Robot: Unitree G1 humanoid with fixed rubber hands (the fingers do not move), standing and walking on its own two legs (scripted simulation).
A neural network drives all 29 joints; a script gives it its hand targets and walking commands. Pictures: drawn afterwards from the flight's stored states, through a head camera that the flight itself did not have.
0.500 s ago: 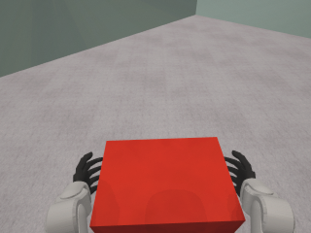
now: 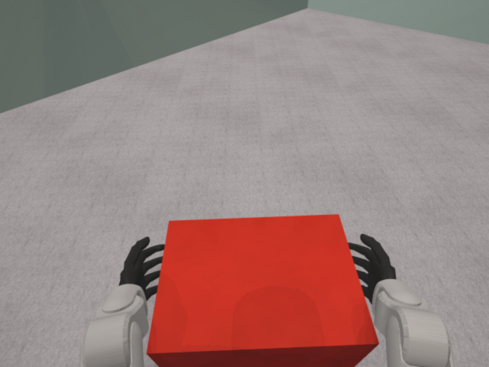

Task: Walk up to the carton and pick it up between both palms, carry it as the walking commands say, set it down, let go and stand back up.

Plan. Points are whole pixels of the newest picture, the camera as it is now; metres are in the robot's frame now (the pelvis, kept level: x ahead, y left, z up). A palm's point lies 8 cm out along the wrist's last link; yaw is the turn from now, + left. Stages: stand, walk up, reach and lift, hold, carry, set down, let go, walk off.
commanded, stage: carry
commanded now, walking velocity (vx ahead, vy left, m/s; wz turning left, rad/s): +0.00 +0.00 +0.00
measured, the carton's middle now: (256, 304) +0.26 +0.00 -0.02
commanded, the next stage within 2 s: hold in 0.16 s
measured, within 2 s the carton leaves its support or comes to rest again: neither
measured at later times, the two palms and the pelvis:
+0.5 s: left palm (116, 297) +0.26 +0.22 +0.03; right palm (342, 283) +0.27 -0.14 +0.03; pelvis -0.01 +0.02 +0.01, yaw -8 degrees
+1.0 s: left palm (136, 292) +0.30 +0.21 -0.04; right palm (332, 285) +0.30 -0.15 -0.04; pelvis +0.00 +0.05 +0.00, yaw -9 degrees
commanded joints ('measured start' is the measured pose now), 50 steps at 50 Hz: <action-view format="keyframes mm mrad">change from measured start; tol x16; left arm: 1 -383 -630 -639 -92 -218 -22 -76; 8 -385 -628 -633 -73 -213 -43 -81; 9 -192 -277 -282 278 -41 -75 -82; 10 -241 -104 -328 247 -67 -168 -81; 17 -388 -308 -492 -17 -184 -333 -121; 27 -795 -777 -421 496 -109 -325 -318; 36 -739 -816 -221 676 21 -353 -296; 50 -676 -814 -332 604 -5 -549 -254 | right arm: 1 -414 618 636 -124 222 -37 85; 8 -419 619 637 -104 219 -58 90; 9 -284 268 306 247 80 -128 87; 10 -325 237 370 279 98 -210 73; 16 -443 478 624 54 225 -364 74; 24 -657 796 554 459 67 -387 191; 34 -820 767 246 758 -33 -429 315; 50 -743 768 328 748 -28 -627 295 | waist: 1 -1 -8 -206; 8 -2 -9 -201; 9 16 -89 183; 16 103 0 -328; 33 68 49 -24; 50 90 2 -475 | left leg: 1 119 42 -46 -45 135 20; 10 141 -165 -103 -177 -79 122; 17 198 -202 -117 -187 333 94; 31 160 -212 -136 -259 -26 44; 50 36 -213 -143 -6 490 24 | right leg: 1 56 -108 90 -102 283 2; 10 195 44 201 -267 164 6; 16 558 30 232 -179 727 40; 26 286 112 179 -277 -7 4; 50 -35 156 174 -21 419 6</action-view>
